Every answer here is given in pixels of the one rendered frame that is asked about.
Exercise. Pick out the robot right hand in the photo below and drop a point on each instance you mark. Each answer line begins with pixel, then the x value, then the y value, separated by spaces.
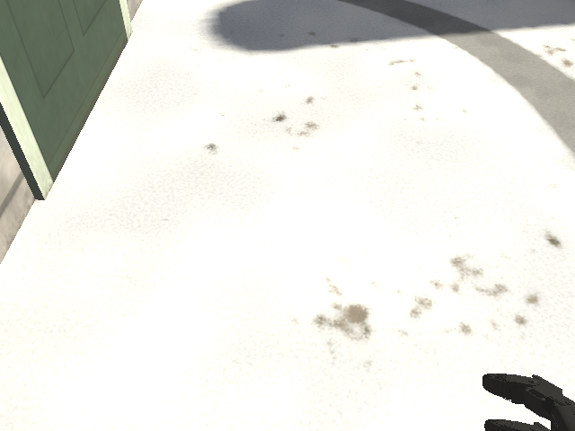
pixel 543 398

